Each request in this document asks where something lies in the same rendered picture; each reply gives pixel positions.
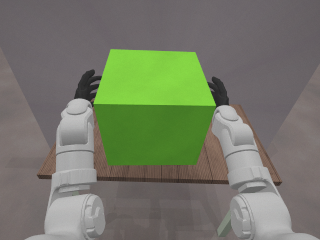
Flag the robot right hand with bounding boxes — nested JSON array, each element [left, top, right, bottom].
[[207, 76, 229, 110]]

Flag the right robot upper arm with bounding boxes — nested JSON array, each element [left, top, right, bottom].
[[230, 192, 320, 240]]

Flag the robot right forearm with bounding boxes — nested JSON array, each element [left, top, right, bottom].
[[211, 105, 292, 228]]

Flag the robot left forearm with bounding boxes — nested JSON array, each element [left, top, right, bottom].
[[44, 98, 97, 234]]

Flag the robot left hand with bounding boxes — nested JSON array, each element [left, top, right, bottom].
[[74, 69, 102, 107]]

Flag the carton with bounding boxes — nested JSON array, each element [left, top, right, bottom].
[[93, 49, 216, 166]]

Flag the table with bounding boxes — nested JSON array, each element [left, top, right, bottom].
[[37, 99, 282, 237]]

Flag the left robot upper arm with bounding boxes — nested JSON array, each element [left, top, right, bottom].
[[25, 193, 106, 240]]

